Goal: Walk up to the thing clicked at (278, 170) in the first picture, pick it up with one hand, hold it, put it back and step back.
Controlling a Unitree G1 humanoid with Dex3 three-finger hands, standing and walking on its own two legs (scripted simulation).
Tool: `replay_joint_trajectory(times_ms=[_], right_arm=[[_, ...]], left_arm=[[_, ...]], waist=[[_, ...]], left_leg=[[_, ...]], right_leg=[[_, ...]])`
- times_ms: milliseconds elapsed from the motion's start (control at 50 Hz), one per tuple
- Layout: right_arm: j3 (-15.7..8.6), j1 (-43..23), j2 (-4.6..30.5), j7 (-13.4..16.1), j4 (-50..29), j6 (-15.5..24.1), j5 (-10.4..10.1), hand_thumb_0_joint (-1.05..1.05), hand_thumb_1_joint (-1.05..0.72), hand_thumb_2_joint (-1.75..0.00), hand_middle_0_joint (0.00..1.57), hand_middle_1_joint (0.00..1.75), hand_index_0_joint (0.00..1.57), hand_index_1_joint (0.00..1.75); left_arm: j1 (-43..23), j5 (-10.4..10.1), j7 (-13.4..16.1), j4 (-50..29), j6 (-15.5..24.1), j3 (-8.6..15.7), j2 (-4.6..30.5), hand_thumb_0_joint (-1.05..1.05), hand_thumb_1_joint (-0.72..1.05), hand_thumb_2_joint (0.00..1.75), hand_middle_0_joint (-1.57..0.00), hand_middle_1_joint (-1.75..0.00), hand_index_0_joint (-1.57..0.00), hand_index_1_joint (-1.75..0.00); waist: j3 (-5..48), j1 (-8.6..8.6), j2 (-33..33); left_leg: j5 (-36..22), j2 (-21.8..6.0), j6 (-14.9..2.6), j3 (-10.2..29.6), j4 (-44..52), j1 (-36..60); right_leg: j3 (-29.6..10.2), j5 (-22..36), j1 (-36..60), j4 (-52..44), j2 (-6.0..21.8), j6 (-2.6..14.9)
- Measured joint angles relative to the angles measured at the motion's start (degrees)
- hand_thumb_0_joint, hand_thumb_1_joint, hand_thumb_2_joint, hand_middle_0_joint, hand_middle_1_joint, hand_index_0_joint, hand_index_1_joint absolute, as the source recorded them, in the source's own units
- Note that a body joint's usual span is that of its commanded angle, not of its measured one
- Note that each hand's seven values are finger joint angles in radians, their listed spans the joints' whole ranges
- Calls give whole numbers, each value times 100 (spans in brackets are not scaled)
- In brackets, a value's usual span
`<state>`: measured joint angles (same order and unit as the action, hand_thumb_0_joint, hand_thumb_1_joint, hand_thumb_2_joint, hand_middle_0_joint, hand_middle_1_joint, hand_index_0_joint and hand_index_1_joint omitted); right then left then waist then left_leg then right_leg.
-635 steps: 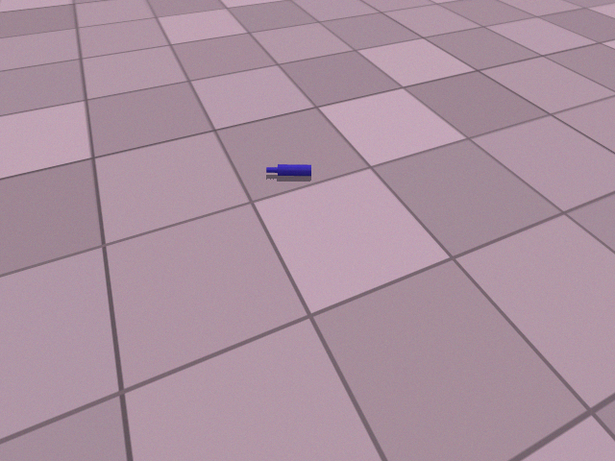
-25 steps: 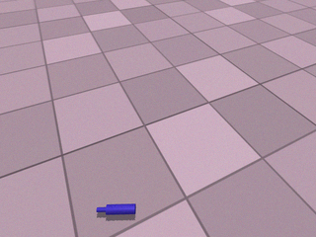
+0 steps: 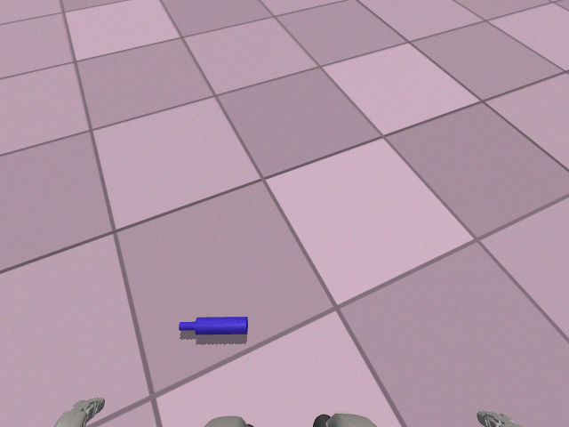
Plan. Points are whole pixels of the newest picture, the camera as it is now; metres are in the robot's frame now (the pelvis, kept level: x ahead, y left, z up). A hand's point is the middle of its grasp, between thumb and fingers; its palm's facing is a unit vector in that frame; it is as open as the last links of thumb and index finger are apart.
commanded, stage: walk up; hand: left
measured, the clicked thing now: (213, 325) +0.45 +0.25 -0.74
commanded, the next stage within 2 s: none
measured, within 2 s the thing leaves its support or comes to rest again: neither
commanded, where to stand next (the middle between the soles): +0.07 -0.02 m, yaw +0 degrees
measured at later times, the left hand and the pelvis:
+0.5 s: hand out of the picture +0.02 +0.31 -0.17, palm faces -0.08 -0.92 -0.38, open 7.4 cm; pelvis -0.11 +0.05 -0.01, yaw -3 degrees
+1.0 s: hand out of the picture -0.11 +0.28 -0.16, palm faces +0.02 -0.93 -0.36, open 7.4 cm; pelvis -0.25 +0.01 -0.02, yaw +0 degrees
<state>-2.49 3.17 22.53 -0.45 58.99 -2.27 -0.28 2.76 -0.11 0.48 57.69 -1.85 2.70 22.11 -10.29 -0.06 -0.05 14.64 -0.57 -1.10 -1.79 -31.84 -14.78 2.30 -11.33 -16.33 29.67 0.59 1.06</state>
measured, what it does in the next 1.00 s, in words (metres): walks backwards: left foot, then right foot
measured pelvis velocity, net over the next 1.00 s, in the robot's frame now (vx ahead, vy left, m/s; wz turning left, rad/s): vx -0.25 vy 0.01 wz -0.01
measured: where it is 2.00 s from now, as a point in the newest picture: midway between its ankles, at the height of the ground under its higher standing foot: outside the picture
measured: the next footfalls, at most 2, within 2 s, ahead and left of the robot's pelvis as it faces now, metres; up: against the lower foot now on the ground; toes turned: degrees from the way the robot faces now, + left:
left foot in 0.20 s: -0.05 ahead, +0.16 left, +0.00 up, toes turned -1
right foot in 0.60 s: -0.11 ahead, -0.10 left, +0.00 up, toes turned -1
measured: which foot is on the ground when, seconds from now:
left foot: down 0.00-0.00, up 0.02-0.18, down 0.20-0.64, up 0.66-0.94, down 0.96-1.00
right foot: down 0.00-0.20, up 0.22-0.58, down 0.60-0.98, up 1.00-1.00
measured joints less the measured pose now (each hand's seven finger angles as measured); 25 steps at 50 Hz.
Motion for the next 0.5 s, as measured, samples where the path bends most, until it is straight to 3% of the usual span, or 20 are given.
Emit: replay_joint_trajectory(times_ms=[80, 120, 180, 220, 260, 300, 360, 420, 500], right_arm=[[-91, 56, 87, -21, -210, -108, 41, 0, -90, -89, 20, 29, 20, 30], [-114, 174, 80, -54, -323, -107, 26, 0, -90, -89, 20, 29, 20, 30], [-126, 423, 91, -58, -432, -41, 67, 0, -90, -89, 20, 29, 20, 30], [-166, 531, 49, -8, -418, 7, 171, 0, -90, -89, 20, 29, 20, 30], [-135, 615, -82, -2, -391, -13, 254, 0, -90, -89, 20, 29, 20, 30], [-92, 751, -175, -3, -404, -26, 271, 0, -90, -89, 20, 29, 20, 30], [-40, 901, -275, 76, -443, -14, 284, 0, -90, -89, 20, 30, 20, 30], [-48, 882, -269, 158, -571, 34, 236, 0, -90, -89, 20, 30, 21, 30], [-62, 726, -214, 236, -810, 106, 180, 0, -89, -89, 21, 30, 21, 30]], left_arm=[[-89, 135, -5, -249, -65, 30, -1, 1, 91, 90, -20, -30, -20, -30], [-127, 190, 4, -375, -90, 36, 32, 1, 91, 90, -20, -30, -20, -30], [-199, 219, 19, -578, -134, 34, 79, 1, 91, 90, -20, -30, -20, -30], [-295, 168, 18, -708, -187, 41, 125, 1, 91, 90, -20, -30, -20, -30], [-302, 144, 53, -777, -238, 93, 146, 1, 91, 90, -20, -30, -20, -30], [-213, 175, 77, -751, -280, 113, 110, 1, 91, 90, -20, -30, -20, -30], [-68, 133, 47, -751, -311, 138, 94, 1, 91, 90, -20, -30, -20, -30], [80, 150, 31, -841, -302, 192, 83, 1, 91, 90, -20, -30, -20, -30], [211, 186, 18, -915, -306, 257, 134, 1, 91, 90, -20, -30, -20, -30]], waist=[[-118, -24, 107], [-92, 7, 208], [-7, 90, 295], [-88, 109, 434], [-209, 69, 544], [-160, 188, 424], [-50, 191, 354], [-104, 132, 283], [-220, 85, 247]], left_leg=[[1356, 275, -99, 218, -1559, -464], [1547, 314, -132, 308, -1932, -494], [1043, 158, -106, 360, -1255, -107], [1112, 228, 79, 306, -840, 93], [1069, 257, 37, 203, -940, 78], [936, 132, 1, 304, -872, 25], [631, 31, -2, 303, -498, 1], [453, -33, 2, 224, -356, -68], [362, -100, 28, 91, -449, -236]], right_leg=[[-98, 5, -307, 324, 152, -23], [-135, 49, -513, 433, 246, -67], [-150, 48, -892, 736, 349, -217], [-325, -105, -1155, 1154, 415, -180], [-797, -1119, -1292, 1875, 51, -95], [-967, -1800, -1368, 2753, -447, -96], [-1059, -1758, -1375, 3685, -808, -88], [-1034, -1706, -1122, 3743, -797, -175], [-983, -1745, -666, 2873, -546, -281]])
